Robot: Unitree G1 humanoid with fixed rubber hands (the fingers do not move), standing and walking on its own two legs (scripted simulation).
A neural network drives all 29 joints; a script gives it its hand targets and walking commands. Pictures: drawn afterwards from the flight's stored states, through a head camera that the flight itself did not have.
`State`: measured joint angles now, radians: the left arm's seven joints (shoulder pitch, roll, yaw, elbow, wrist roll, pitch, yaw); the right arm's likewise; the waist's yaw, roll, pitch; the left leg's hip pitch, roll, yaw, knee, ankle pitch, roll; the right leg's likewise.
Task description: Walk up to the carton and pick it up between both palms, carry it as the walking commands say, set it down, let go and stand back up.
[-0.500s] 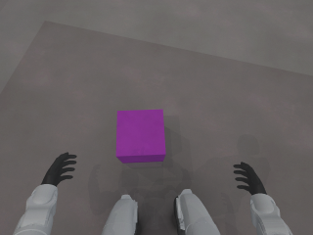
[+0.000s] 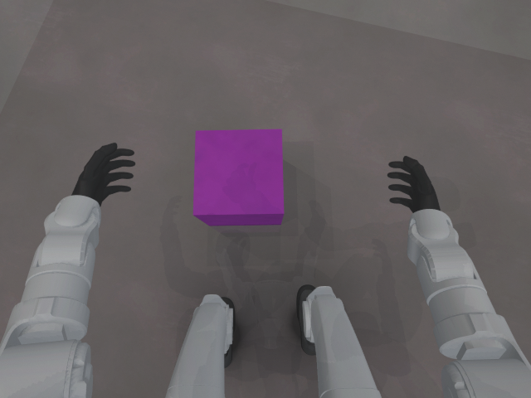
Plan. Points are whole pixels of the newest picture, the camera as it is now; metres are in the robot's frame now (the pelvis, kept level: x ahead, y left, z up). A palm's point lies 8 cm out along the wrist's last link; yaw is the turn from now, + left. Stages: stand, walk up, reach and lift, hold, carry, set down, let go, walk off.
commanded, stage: reach and lift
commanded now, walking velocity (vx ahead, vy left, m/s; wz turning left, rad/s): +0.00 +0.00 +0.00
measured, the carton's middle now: (242, 182) +0.54 +0.10 -0.57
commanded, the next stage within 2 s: none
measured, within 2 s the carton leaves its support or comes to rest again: neither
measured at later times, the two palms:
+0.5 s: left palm (122, 131) +0.52 +0.27 -0.14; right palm (376, 141) +0.51 -0.17 -0.15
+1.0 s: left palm (155, 148) +0.52 +0.24 -0.23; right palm (356, 151) +0.52 -0.16 -0.24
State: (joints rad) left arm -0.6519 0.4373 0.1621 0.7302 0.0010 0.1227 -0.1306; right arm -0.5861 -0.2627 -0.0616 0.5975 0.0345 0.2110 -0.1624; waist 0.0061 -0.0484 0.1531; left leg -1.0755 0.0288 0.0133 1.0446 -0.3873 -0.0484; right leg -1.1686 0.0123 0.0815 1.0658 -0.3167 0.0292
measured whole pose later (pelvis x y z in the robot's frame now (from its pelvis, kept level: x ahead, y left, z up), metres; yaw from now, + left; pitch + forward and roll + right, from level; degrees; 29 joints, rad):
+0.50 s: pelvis +0.02 +0.02 -0.01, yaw +0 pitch +37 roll +1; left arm -1.11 0.45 0.26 0.75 0.00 0.17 -0.10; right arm -1.02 -0.28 -0.16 0.59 0.06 0.22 -0.15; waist -0.01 -0.05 0.27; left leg -1.32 0.02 0.00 1.07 -0.38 -0.03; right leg -1.39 0.01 0.08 1.05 -0.28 0.03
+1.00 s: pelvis -0.05 +0.00 -0.09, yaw +3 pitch +33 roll +3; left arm -1.52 0.50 0.26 0.88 0.00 0.21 -0.06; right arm -1.42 -0.34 -0.18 0.66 0.08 0.28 -0.18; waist -0.03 -0.05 0.52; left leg -1.56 -0.01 -0.03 1.37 -0.40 -0.05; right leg -1.63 0.01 0.08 1.37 -0.32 0.03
